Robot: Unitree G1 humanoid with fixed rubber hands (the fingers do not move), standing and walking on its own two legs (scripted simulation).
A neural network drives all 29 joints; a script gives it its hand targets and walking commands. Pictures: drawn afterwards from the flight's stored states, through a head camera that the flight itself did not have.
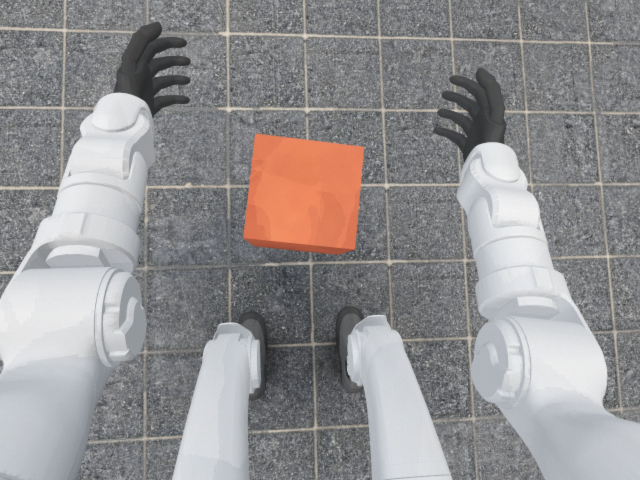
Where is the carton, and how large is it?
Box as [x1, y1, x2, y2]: [243, 134, 363, 254]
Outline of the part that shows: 255,134 243,237 255,246 334,254 354,249 363,147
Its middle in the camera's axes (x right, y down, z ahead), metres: -0.04 -0.08 +0.86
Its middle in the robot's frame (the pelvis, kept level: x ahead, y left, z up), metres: +0.48 -0.02 -0.51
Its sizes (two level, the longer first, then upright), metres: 0.210 0.200 0.250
